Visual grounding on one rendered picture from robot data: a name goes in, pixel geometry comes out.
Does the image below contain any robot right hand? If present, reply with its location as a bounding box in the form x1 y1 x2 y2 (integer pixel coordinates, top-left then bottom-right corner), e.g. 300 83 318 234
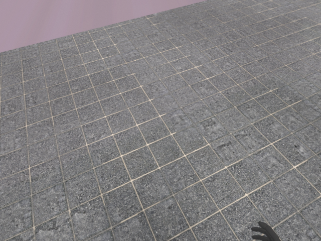
251 221 281 241

